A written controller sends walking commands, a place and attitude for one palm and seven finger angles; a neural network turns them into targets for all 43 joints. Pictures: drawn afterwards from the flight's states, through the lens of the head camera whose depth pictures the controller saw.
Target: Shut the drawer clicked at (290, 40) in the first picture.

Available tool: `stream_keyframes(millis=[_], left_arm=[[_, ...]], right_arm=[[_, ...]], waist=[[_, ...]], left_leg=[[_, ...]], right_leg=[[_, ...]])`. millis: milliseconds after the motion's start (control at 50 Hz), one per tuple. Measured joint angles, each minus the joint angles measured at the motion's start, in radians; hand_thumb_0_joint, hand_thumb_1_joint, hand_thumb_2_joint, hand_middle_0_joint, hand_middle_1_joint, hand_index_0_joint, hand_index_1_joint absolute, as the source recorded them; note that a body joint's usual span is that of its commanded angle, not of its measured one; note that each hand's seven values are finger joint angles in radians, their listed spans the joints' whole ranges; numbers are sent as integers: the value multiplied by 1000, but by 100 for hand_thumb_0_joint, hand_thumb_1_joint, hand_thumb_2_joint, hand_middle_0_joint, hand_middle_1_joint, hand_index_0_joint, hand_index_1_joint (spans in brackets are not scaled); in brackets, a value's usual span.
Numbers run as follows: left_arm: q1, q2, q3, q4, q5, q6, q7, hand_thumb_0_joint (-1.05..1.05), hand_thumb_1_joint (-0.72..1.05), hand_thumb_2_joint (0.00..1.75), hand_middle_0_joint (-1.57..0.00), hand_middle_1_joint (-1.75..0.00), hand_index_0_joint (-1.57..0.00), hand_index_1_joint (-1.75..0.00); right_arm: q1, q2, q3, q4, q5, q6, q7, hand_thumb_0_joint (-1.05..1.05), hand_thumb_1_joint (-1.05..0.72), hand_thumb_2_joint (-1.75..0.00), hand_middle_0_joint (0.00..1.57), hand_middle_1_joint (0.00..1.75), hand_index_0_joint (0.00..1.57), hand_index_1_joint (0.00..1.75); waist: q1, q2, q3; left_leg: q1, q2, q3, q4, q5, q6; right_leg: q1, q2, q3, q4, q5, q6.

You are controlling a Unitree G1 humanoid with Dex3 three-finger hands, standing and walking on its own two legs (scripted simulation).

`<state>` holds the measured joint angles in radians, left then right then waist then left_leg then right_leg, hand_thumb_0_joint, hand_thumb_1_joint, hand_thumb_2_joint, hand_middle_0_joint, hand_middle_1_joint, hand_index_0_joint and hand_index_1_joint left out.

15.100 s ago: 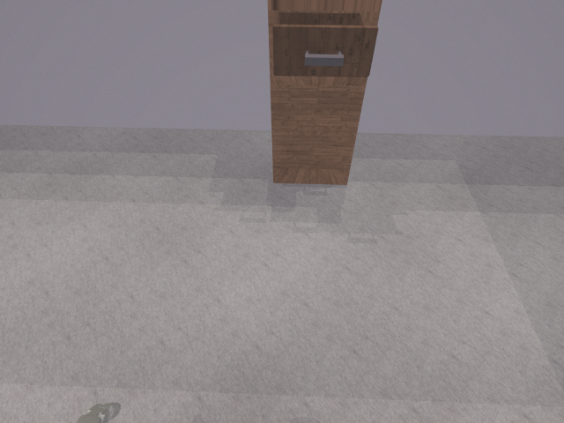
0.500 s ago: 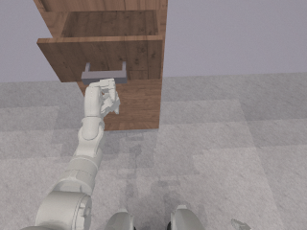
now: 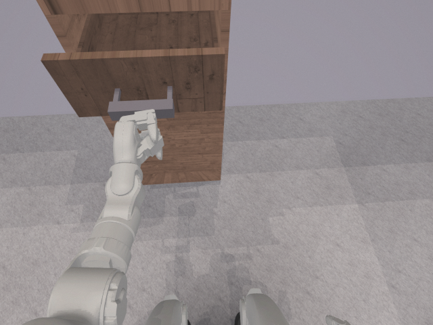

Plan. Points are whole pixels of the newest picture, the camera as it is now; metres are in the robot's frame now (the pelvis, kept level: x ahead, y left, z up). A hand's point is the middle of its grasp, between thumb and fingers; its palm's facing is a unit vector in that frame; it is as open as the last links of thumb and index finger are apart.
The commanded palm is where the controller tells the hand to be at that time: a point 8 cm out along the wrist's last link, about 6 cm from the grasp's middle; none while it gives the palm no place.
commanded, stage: push the drawer shut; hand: left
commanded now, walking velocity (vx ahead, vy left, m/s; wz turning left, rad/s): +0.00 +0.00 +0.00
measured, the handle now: (143, 101) +0.54 +0.14 +0.05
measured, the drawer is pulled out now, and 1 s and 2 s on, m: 0.14 0.06 0.00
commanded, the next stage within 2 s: pull the fist back off the drawer in 1.76 s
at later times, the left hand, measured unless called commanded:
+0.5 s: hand (164, 124) +0.48 +0.09 +0.05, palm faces +0.03 -1.00 -0.04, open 3.3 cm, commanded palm +0.47 +0.14 +0.05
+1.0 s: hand (167, 102) +0.54 +0.08 +0.05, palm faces +0.05 -1.00 -0.05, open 3.5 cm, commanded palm +0.52 +0.13 +0.05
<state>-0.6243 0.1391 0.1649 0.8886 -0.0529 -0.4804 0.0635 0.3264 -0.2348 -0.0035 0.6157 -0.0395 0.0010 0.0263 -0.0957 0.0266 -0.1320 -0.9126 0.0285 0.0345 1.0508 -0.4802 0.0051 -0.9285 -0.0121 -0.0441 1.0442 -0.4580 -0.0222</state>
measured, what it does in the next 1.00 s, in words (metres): stands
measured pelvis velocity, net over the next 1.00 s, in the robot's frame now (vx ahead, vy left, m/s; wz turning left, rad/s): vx -0.01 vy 0.00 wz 0.00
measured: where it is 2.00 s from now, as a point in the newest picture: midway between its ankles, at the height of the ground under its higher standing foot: outside the picture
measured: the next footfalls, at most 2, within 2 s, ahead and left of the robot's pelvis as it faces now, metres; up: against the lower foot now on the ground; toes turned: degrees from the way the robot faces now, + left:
none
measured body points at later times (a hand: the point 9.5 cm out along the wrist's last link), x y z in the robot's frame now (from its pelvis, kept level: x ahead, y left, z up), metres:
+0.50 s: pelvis -0.01 +0.00 -0.01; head +0.12 +0.00 +0.42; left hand +0.47 +0.14 +0.05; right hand +0.04 -0.25 -0.14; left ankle +0.01 +0.12 -0.66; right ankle +0.02 -0.11 -0.66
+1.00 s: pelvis -0.01 +0.00 -0.02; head +0.14 +0.00 +0.40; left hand +0.53 +0.14 +0.06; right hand -0.03 -0.26 -0.14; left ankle +0.01 +0.12 -0.66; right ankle +0.02 -0.11 -0.66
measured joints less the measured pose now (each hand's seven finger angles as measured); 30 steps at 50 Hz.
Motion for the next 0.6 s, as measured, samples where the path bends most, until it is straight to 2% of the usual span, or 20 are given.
stream_keyframes(millis=[120, 240, 400, 600], left_arm=[[-1, -6, -25, 2, 0, -14, 1, 2, 90, 90, -140, -160, -140, -160], [-98, 12, 1, 81, 20, -24, 17, 2, 89, 90, -140, -160, -140, -160], [-163, 25, 23, 150, 24, -26, 27, 1, 88, 93, -140, -160, -140, -160], [-269, 79, 78, 268, 44, -38, 26, 3, 88, 94, -140, -160, -140, -160]], right_arm=[[-8, -8, -5, 3, 0, -2, 1, 1, -90, -90, 21, 30, 20, 30], [-31, -4, -1, 15, -6, -5, -6, 1, -90, -90, 21, 30, 20, 30], [-14, 1, 1, 31, -16, 7, 3, 1, -90, -90, 20, 30, 20, 30], [17, -1, 13, 43, -25, 13, 1, 1, -90, -90, 21, 30, 20, 30]], waist=[[4, 1, 4], [-15, 0, 9], [-21, 13, 3], [-57, 14, 9]], left_leg=[[-5, -3, -6, 8, -4, 2], [-40, -6, -12, 31, -8, 3], [-70, -9, -9, 45, -9, 5], [-104, -4, -15, 57, -2, 4]], right_leg=[[0, -3, -5, 4, -4, 2], [-30, -7, -11, 23, -9, 3], [-61, -10, -8, 38, -11, 6], [-92, -5, -13, 45, -1, 2]])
